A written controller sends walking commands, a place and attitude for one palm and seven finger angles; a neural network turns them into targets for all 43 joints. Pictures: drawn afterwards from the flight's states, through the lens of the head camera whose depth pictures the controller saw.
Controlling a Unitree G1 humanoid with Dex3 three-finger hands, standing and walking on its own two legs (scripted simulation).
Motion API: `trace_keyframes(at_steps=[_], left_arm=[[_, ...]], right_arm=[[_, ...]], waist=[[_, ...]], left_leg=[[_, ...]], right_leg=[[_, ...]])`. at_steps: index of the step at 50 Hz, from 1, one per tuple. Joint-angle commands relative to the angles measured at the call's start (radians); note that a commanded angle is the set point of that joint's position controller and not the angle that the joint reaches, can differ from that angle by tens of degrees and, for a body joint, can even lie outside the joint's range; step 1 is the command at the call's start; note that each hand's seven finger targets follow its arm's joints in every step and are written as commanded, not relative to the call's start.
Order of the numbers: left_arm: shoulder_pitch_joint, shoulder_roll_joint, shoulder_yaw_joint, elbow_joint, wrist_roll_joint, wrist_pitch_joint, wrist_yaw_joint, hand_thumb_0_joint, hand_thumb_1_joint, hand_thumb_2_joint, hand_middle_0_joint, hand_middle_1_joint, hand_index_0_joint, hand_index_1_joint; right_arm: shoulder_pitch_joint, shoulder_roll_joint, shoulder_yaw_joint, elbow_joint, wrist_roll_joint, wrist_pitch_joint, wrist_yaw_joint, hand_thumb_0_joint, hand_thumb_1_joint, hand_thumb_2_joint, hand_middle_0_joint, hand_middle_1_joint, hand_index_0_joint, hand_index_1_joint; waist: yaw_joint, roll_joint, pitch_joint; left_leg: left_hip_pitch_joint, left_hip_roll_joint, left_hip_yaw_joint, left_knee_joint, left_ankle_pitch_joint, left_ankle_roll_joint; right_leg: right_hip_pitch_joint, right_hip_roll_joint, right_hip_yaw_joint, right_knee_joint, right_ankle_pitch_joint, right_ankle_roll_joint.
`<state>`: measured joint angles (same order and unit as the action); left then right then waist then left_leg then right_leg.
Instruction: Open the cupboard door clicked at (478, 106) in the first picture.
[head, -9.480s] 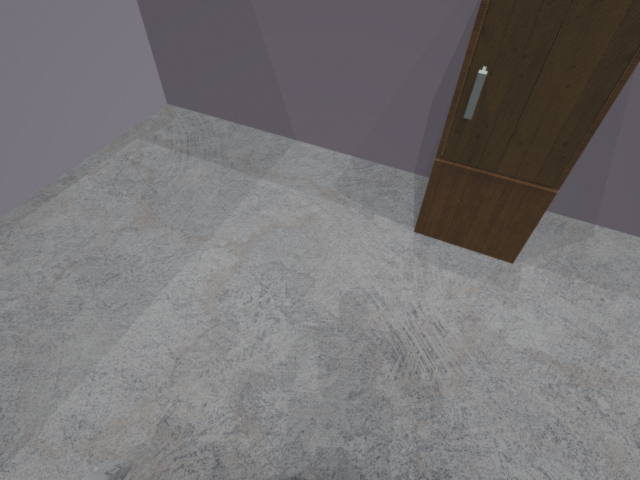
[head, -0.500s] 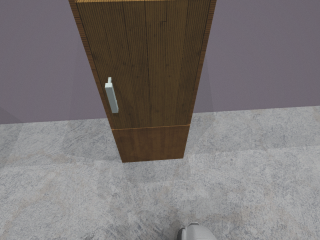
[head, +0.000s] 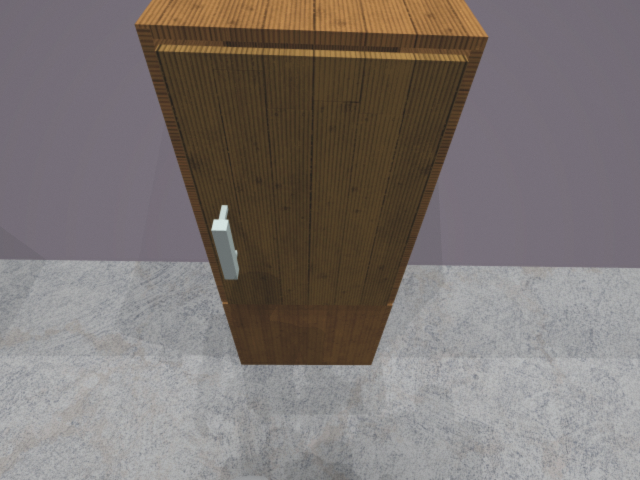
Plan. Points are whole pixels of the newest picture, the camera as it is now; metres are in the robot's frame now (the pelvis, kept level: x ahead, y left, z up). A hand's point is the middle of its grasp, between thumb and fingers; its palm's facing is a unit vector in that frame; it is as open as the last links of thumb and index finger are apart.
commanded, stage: come to a stop and stand still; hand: left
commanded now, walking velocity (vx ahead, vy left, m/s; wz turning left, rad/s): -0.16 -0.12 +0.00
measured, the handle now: (228, 242) +0.49 +0.21 -0.07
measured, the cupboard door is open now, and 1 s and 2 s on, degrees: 0 0 0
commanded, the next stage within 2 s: look again from close up in 0.96 s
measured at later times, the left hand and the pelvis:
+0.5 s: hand out of the picture -0.02 +0.12 -0.16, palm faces +0.04 -0.97 -0.24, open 7.3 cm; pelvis -0.05 -0.06 +0.01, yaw +0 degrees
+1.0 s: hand out of the picture -0.10 +0.11 -0.16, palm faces +0.05 -0.98 -0.17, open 7.4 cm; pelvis -0.08 -0.05 +0.02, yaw +0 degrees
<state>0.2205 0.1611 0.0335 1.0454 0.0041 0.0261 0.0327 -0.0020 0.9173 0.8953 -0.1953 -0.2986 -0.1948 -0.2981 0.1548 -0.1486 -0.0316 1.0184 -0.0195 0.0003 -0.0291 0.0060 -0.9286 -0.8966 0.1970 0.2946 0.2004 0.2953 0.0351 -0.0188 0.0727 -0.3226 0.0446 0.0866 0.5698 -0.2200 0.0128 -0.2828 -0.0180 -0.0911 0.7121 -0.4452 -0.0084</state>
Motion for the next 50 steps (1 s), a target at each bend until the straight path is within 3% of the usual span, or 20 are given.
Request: trace_keyframes(at_steps=[1,4,7,9,10,11,12,13,14,16,18,21,24,25,27,28,31,37,41,50], left_arm=[[0.076,0.091,0.033,-0.049,0.006,0.004,0.007,0.0,0.9,0.9,-0.2,-0.3,-0.2,-0.3],[0.078,0.077,0.033,-0.065,0.006,0.004,0.004,0.0,0.9,0.9,-0.2,-0.3,-0.2,-0.3],[0.071,0.062,0.027,-0.081,0.008,-0.001,-0.001,0.0,0.9,0.9,-0.2,-0.3,-0.2,-0.3],[0.131,0.066,0.026,-0.062,0.009,-0.01,-0.002,0.0,0.9,0.9,-0.2,-0.3,-0.2,-0.3],[0.165,0.092,0.03,-0.054,0.016,-0.014,0.0,0.0,0.9,0.9,-0.2,-0.3,-0.2,-0.3],[0.158,0.166,0.037,-0.056,0.029,-0.023,0.003,0.0,0.9,0.9,-0.2,-0.3,-0.2,-0.3],[0.108,0.217,0.039,-0.074,0.03,-0.024,0.003,0.0,0.9,0.9,-0.2,-0.3,-0.2,-0.3],[0.071,0.213,0.032,-0.09,0.027,-0.023,0.002,0.0,0.9,0.9,-0.2,-0.3,-0.2,-0.3],[0.022,0.188,0.033,-0.099,0.029,-0.027,0.004,0.0,0.9,0.9,-0.2,-0.3,-0.2,-0.3],[-0.021,0.159,0.024,-0.093,0.025,-0.026,0.005,0.0,0.9,0.9,-0.2,-0.3,-0.2,-0.3],[-0.001,0.144,0.019,-0.084,0.024,-0.034,0.003,0.0,0.9,0.9,-0.2,-0.3,-0.2,-0.3],[0.074,0.151,0.019,-0.05,0.02,-0.041,0.005,0.0,0.9,0.9,-0.2,-0.3,-0.2,-0.3],[0.079,0.147,0.016,-0.02,0.006,-0.045,0.008,0.0,0.9,0.9,-0.2,-0.3,-0.2,-0.3],[0.07,0.13,0.013,-0.013,0.0,-0.046,0.009,0.0,0.9,0.9,-0.2,-0.3,-0.2,-0.3],[0.084,0.098,0.004,-0.006,-0.004,-0.044,0.005,0.0,0.9,0.9,-0.2,-0.3,-0.2,-0.3],[0.072,0.095,0.002,-0.004,-0.001,-0.042,0.005,0.0,0.9,0.9,-0.2,-0.3,-0.2,-0.3],[0.043,0.111,0.001,0.024,-0.002,-0.036,0.003,0.0,0.9,0.9,-0.2,-0.3,-0.2,-0.3],[0.051,0.098,-0.007,0.055,0.002,-0.026,-0.003,0.0,0.9,0.9,-0.2,-0.3,-0.2,-0.3],[0.073,0.092,-0.008,0.057,0.003,-0.029,-0.002,0.0,0.9,0.9,-0.2,-0.3,-0.2,-0.3],[0.114,0.063,-0.009,0.068,0.002,-0.037,0.0,0.0,0.9,0.9,-0.2,-0.3,-0.2,-0.3]], right_arm=[[0.052,-0.169,-0.037,-0.047,-0.005,0.006,-0.023,0.0,-0.9,-0.9,0.2,0.3,0.2,0.3],[0.035,-0.201,-0.057,-0.069,-0.008,0.016,-0.018,0.0,-0.9,-0.9,0.2,0.3,0.2,0.3],[0.034,-0.206,-0.066,-0.071,-0.008,0.019,-0.011,0.0,-0.9,-0.9,0.2,0.3,0.2,0.3],[0.013,-0.195,-0.067,-0.072,-0.001,0.024,-0.003,0.0,-0.9,-0.9,0.2,0.3,0.2,0.3],[0.007,-0.169,-0.066,-0.076,0.006,0.027,0.001,0.0,-0.9,-0.9,0.2,0.3,0.2,0.3],[0.012,-0.106,-0.057,-0.089,0.015,0.031,0.009,0.0,-0.9,-0.9,0.2,0.3,0.2,0.3],[-0.038,-0.07,-0.044,-0.118,0.014,0.037,0.015,0.0,-0.9,-0.9,0.2,0.3,0.2,0.3],[-0.06,-0.085,-0.047,-0.118,0.013,0.046,0.016,0.0,-0.9,-0.9,0.2,0.3,0.2,0.3],[-0.052,-0.081,-0.048,-0.102,0.007,0.054,0.017,0.0,-0.9,-0.9,0.2,0.3,0.2,0.3],[-0.008,-0.08,-0.044,-0.062,0.007,0.053,0.016,0.0,-0.9,-0.9,0.2,0.3,0.2,0.3],[0.025,-0.075,-0.037,-0.035,0.011,0.04,0.017,0.0,-0.9,-0.9,0.2,0.3,0.2,0.3],[0.019,-0.069,-0.024,-0.019,0.017,0.024,0.012,0.0,-0.9,-0.9,0.2,0.3,0.2,0.3],[0.075,-0.062,-0.011,0.02,0.016,0.009,0.0,0.0,-0.9,-0.9,0.2,0.3,0.2,0.3],[0.108,-0.073,-0.008,0.038,0.014,-0.001,-0.002,0.0,-0.9,-0.9,0.2,0.3,0.2,0.3],[0.101,-0.112,-0.008,0.057,0.01,-0.012,-0.009,0.0,-0.9,-0.9,0.2,0.3,0.2,0.3],[0.097,-0.112,-0.005,0.062,0.009,-0.006,-0.012,0.0,-0.9,-0.9,0.2,0.3,0.2,0.3],[0.105,-0.087,0.006,0.091,0.01,-0.004,-0.011,0.0,-0.9,-0.9,0.2,0.3,0.2,0.3],[0.147,-0.072,0.013,0.105,0.005,0.006,-0.008,0.0,-0.9,-0.9,0.2,0.3,0.2,0.3],[0.186,-0.066,0.013,0.11,0.004,0.006,-0.006,0.0,-0.9,-0.9,0.2,0.3,0.2,0.3],[0.234,-0.046,0.016,0.12,0.006,-0.009,-0.008,0.0,-0.9,-0.9,0.2,0.3,0.2,0.3]], waist=[[-0.026,0.219,-0.102],[-0.039,0.144,-0.191],[-0.051,0.168,-0.206],[-0.025,0.167,-0.215],[-0.006,0.087,-0.197],[-0.014,-0.123,-0.143],[-0.013,-0.253,-0.062],[-0.006,-0.163,-0.07],[-0.03,-0.173,-0.034],[-0.056,-0.159,0.007],[-0.053,-0.137,-0.008],[-0.017,-0.124,-0.067],[-0.029,-0.106,-0.118],[-0.037,-0.063,-0.138],[-0.017,0.051,-0.157],[-0.018,0.038,-0.132],[-0.02,0.124,-0.079],[-0.025,0.016,0.073],[-0.03,-0.019,0.054],[-0.031,0.005,0.026]], left_leg=[[0.145,0.309,-0.255,-0.193,0.732,0.2],[0.251,0.288,-0.216,-0.154,0.679,0.193],[0.233,0.269,-0.206,-0.152,0.589,0.171],[0.172,0.218,-0.171,-0.113,0.421,0.12],[0.093,0.158,-0.143,-0.055,0.244,0.071],[-0.052,0.049,-0.077,0.053,-0.022,0.001],[-0.12,-0.024,-0.047,0.151,-0.272,-0.037],[-0.048,-0.009,-0.098,0.258,-0.313,-0.033],[-0.054,0.001,-0.127,0.308,-0.286,-0.026],[-0.062,0.001,-0.107,0.36,-0.222,-0.025],[-0.062,-0.007,-0.082,0.312,-0.206,-0.031],[-0.023,-0.011,-0.055,0.115,-0.199,-0.045],[0.108,-0.008,-0.065,-0.124,-0.045,-0.042],[0.187,0.02,-0.097,-0.201,0.1,-0.029],[0.264,0.108,-0.149,-0.153,0.35,0.006],[0.243,0.109,-0.13,-0.153,0.269,0.001],[0.174,0.091,-0.131,-0.202,0.18,-0.006],[0.093,0.057,-0.126,-0.278,-0.082,-0.004],[0.124,0.044,-0.11,-0.266,-0.083,-0.001],[0.098,0.044,-0.121,-0.274,-0.071,0.003]], right_leg=[[-0.107,-0.015,0.096,0.302,-0.133,0.017],[-0.146,-0.007,0.088,0.291,-0.109,0.033],[-0.074,-0.018,0.059,0.099,-0.08,0.031],[0.055,-0.011,0.033,-0.142,0.101,0.031],[0.129,-0.031,0.059,-0.312,0.238,0.03],[0.15,-0.179,0.26,-0.416,0.318,-0.019],[0.042,-0.328,0.389,-0.446,0.431,-0.106],[-0.063,-0.358,0.359,-0.453,0.386,-0.174],[-0.107,-0.303,0.324,-0.456,0.326,-0.171],[-0.092,-0.246,0.264,-0.427,0.394,-0.153],[-0.003,-0.211,0.207,-0.382,0.541,-0.145],[0.148,-0.207,0.204,-0.332,0.687,-0.15],[0.185,-0.191,0.211,-0.292,0.714,-0.111],[0.163,-0.167,0.196,-0.272,0.676,-0.08],[0.118,-0.107,0.148,-0.296,0.552,-0.023],[0.109,-0.102,0.15,-0.335,0.482,-0.012],[0.159,-0.095,0.138,-0.35,0.42,-0.017],[0.071,-0.087,0.162,-0.456,0.123,-0.014],[0.041,-0.093,0.172,-0.483,0.06,-0.013],[0.057,-0.091,0.162,-0.448,0.115,-0.015]])
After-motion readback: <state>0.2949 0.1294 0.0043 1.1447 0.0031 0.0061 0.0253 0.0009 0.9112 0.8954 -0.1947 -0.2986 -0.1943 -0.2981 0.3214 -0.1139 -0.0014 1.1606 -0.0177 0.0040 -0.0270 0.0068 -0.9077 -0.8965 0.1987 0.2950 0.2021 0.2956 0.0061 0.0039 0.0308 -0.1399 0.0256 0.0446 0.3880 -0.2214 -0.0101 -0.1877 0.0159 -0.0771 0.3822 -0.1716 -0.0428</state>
